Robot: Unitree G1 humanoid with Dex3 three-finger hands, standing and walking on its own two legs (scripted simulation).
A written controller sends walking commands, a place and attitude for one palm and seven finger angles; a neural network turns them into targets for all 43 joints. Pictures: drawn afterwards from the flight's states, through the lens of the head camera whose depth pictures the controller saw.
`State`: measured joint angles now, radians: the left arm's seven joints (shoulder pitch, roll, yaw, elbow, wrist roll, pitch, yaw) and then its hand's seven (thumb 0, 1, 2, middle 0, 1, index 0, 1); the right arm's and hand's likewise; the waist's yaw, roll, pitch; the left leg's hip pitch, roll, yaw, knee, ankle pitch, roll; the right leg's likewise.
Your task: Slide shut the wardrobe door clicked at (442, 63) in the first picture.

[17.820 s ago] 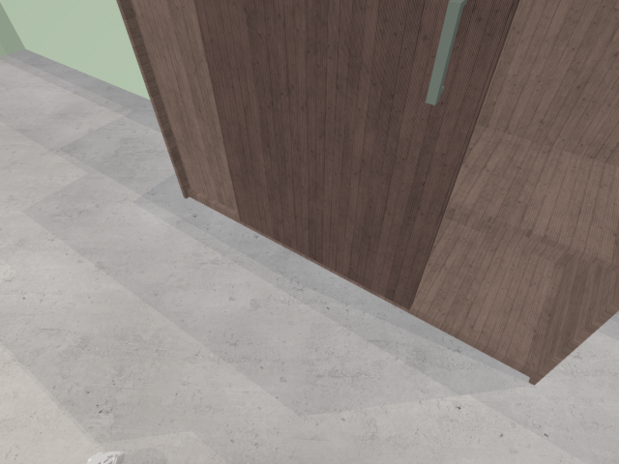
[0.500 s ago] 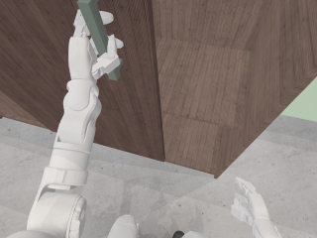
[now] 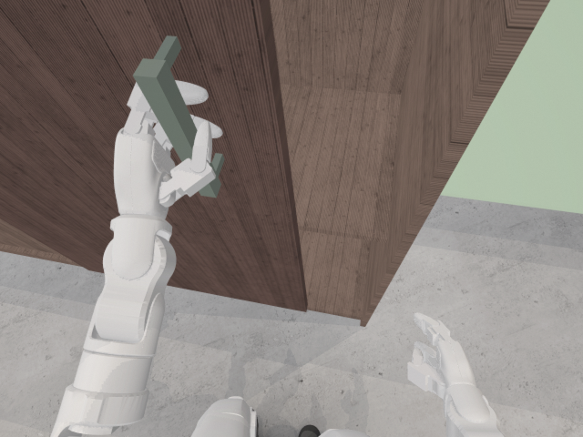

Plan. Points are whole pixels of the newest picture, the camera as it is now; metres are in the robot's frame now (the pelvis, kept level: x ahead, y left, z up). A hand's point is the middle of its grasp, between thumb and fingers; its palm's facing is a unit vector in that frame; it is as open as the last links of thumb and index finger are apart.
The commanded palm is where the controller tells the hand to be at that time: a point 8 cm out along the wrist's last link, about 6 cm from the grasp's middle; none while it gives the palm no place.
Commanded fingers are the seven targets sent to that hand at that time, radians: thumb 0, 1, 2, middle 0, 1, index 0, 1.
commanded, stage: step sideways, sliding the door along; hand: left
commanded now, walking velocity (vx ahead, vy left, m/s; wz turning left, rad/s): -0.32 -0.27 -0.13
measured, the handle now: (193, 128) +0.41 +0.15 +0.17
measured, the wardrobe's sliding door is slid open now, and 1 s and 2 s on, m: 0.18 0.00 0.00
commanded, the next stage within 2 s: stop walking and hold the door there in 1.24 s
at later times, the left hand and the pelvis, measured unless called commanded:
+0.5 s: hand (320, 177) +0.36 +0.01 +0.16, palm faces +0.19 -0.97 -0.13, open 6.3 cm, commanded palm +0.33 +0.02 +0.17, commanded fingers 0.00 0.90 0.90 -0.45 -1.40 -0.45 -1.40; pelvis -0.04 -0.13 -0.04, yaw -2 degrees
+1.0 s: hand (397, 182) +0.35 -0.06 +0.17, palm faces +0.36 -0.93 -0.04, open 6.6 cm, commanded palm +0.31 -0.09 +0.18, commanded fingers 0.00 0.90 0.90 -0.45 -1.40 -0.45 -1.40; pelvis -0.06 -0.28 -0.03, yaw +0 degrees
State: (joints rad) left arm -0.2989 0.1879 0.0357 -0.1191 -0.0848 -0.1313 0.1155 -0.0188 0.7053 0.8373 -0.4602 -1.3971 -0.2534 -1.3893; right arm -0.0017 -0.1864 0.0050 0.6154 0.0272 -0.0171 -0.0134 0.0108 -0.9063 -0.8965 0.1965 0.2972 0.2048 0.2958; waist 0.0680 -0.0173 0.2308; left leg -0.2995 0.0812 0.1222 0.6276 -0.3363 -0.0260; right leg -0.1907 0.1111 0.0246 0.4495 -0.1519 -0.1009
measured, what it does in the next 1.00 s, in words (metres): steps to the right: left foot, then right foot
